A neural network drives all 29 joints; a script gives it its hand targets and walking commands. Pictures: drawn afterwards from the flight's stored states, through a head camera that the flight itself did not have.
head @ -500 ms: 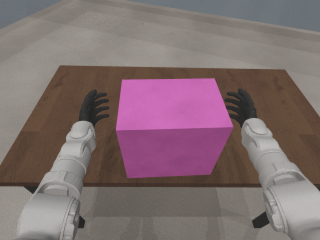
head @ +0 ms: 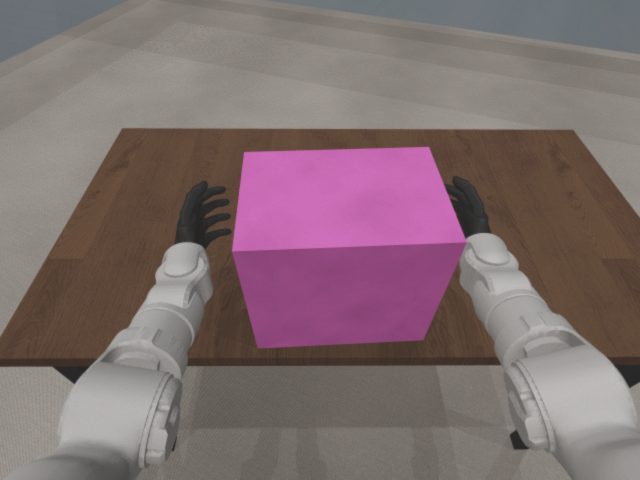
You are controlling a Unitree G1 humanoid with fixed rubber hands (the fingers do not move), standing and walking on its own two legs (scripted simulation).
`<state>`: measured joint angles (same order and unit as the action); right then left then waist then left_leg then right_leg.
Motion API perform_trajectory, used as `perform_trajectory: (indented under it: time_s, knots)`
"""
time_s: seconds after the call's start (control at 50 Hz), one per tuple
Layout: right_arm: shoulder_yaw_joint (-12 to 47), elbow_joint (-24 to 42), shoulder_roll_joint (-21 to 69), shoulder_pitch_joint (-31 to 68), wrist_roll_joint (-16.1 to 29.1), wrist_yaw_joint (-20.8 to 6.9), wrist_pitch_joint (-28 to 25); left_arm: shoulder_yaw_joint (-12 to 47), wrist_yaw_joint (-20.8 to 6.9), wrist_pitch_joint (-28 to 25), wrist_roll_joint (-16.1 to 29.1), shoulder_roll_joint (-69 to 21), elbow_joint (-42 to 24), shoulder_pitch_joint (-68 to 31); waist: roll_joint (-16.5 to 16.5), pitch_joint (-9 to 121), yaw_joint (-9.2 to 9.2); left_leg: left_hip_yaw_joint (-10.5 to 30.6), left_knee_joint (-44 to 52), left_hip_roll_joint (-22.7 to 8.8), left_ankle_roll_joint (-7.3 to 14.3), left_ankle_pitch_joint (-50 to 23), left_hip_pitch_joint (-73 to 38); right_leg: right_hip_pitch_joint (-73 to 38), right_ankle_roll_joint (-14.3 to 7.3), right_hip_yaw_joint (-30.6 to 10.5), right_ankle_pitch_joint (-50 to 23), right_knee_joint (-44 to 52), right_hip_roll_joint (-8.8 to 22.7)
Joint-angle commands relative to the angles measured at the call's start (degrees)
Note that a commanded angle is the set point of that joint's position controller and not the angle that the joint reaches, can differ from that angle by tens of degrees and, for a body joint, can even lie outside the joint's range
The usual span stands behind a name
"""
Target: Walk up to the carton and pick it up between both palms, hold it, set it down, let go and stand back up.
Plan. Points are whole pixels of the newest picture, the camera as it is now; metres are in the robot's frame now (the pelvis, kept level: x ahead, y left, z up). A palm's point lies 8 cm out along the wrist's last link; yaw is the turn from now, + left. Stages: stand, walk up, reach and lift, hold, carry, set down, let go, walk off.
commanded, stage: reach and lift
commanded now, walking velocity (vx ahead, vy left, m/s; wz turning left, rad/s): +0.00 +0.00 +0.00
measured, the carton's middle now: (339, 252) +0.44 +0.00 +0.04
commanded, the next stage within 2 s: none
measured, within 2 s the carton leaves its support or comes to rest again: leaves its support in 1.28 s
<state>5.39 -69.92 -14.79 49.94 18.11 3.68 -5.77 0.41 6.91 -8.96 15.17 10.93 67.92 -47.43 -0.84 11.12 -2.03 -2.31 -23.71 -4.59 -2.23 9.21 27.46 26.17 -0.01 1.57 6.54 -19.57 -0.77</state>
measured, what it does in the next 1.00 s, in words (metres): stands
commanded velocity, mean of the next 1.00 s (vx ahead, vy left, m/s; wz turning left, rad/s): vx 0.00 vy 0.00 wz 0.00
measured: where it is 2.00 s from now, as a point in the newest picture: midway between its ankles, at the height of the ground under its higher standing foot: outside the picture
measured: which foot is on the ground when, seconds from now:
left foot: down 0.00-1.00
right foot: down 0.00-1.00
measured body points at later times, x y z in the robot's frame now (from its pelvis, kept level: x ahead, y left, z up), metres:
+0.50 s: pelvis +0.01 +0.00 +0.00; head +0.05 -0.01 +0.45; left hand +0.44 +0.18 +0.08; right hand +0.46 -0.18 +0.09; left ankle +0.01 +0.14 -0.74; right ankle +0.02 -0.12 -0.74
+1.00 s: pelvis +0.01 +0.00 +0.00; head +0.06 +0.00 +0.45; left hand +0.45 +0.18 +0.08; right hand +0.46 -0.17 +0.09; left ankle +0.01 +0.14 -0.74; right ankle +0.02 -0.12 -0.74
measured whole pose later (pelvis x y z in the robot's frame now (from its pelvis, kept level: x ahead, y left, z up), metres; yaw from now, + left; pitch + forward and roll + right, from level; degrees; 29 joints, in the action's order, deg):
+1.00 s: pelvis +0.01 +0.00 +0.00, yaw +0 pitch +14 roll -1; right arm 2.6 -65.0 -11.6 49.8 14.0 7.4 -6.0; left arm -7.0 7.5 -10.1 9.0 8.7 66.5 -48.0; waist -0.6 10.1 -0.9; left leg -2.7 -19.9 -4.8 -2.5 8.1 26.0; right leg 24.8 -0.2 1.3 5.3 -15.7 -1.1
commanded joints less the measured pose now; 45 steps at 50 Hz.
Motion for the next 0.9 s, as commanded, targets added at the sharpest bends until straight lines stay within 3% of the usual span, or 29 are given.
perform_trajectory:
  time_s: [0.0, 0.16, 0.36, 0.46, 0.7, 0.8, 0.88]
  knots:
    - [-1.1, 8.2, -6.4, 25.1, -0.6, 0.4, -1.4, -0.8, 0.0, -2.4, -0.1, 6.3, -7.5, -26.1, 0.9, 26.9, 0.59, -1.0, -1.6, 3.7, -1.0, -14.8, -20.2, -6.3, 2.4, 2.4, -8.8, 1.6, -1.5]
    - [-1.7, 8.5, -4.4, 26.8, -2.1, 0.8, -1.7, -1.6, 0.0, -5.1, 0.2, 5.9, -4.9, -27.6, 1.2, 26.9, 0.55, -1.1, -1.5, 3.7, -0.5, -12.5, -17.6, -6.0, 2.8, 2.4, -7.3, 0.8, -1.2]
    - [-1.8, 7.3, -2.3, 26.8, -2.7, 1.7, -3.4, -4.6, -0.3, -6.1, -3.9, 4.2, -2.5, -27.0, 1.0, 29.3, -0.46, -1.2, -2.0, 4.2, -0.6, -18.2, -17.9, -9.7, 3.2, 1.5, -13.7, 0.5, -1.2]
    - [-1.9, 9.8, -1.3, 25.1, -3.2, 2.4, -4.1, -5.6, -0.9, -6.5, -4.9, 2.9, -6.7, -26.0, 1.6, 30.0, -0.13, -1.1, -1.8, 4.4, -1.0, -21.8, -20.4, -10.3, 2.9, 1.6, -16.9, 1.3, -1.8]
    - [-3.0, 13.9, 0.3, 27.1, -4.1, 2.6, -3.1, -5.9, -0.8, -5.0, -5.9, 1.3, -10.1, -26.5, 1.8, 29.5, -0.04, -1.7, -0.2, 4.6, -0.5, -19.7, -21.4, -9.8, 3.4, 2.1, -14.3, 2.9, -1.5]
    - [-2.9, 13.9, 0.5, 27.2, -3.6, 3.1, -2.7, -5.5, -0.6, -4.7, -5.6, 1.1, -11.4, -27.7, 0.7, 31.2, 0.33, -1.8, -0.3, 4.8, -0.4, -21.1, -21.5, -11.7, 3.3, 1.5, -17.0, 2.6, -1.3]
    - [-2.8, 15.1, 1.3, 27.7, -4.0, 3.6, -2.3, -5.7, -0.8, -3.9, -6.2, 0.1, -11.8, -27.8, 1.7, 31.3, 0.5, -1.7, -0.3, 4.8, -0.2, -21.7, -21.9, -12.3, 3.5, 1.9, -16.9, 3.0, -1.5]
